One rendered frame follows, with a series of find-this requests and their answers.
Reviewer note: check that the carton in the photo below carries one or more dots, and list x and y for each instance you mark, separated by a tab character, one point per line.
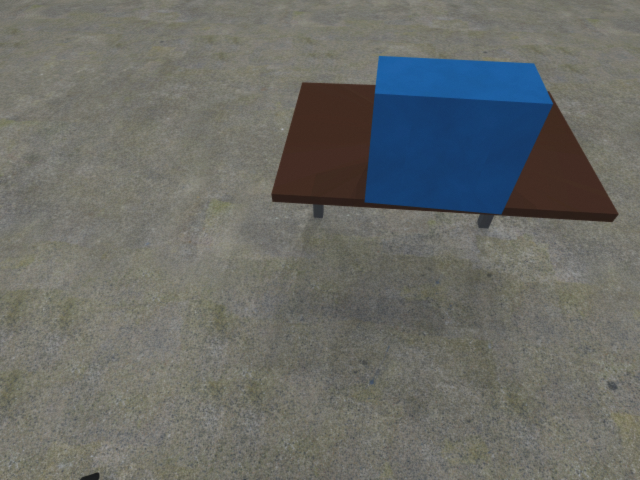
452	134

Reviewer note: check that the table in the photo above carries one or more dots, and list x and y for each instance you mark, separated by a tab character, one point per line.
325	162

